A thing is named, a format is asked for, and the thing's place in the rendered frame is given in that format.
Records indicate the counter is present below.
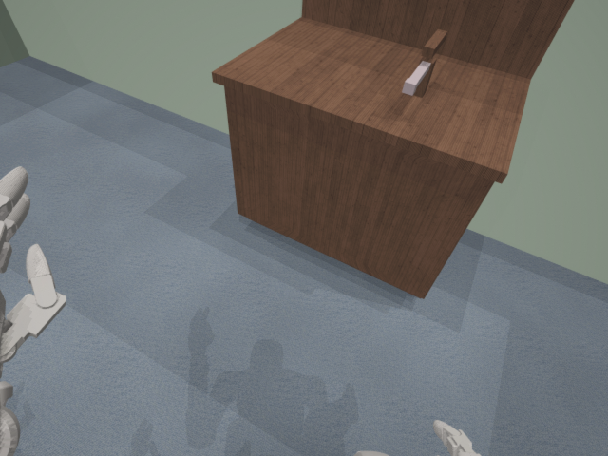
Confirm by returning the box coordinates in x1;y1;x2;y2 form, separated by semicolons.
212;0;574;299

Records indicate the tap lever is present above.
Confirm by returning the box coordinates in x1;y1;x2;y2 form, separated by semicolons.
402;61;431;96

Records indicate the robot right hand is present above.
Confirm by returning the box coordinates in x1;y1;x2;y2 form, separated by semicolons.
433;420;481;456

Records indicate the robot left hand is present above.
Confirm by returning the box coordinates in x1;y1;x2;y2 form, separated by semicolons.
0;166;67;379

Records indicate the left robot forearm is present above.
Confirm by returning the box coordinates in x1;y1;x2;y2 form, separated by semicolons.
0;381;20;456

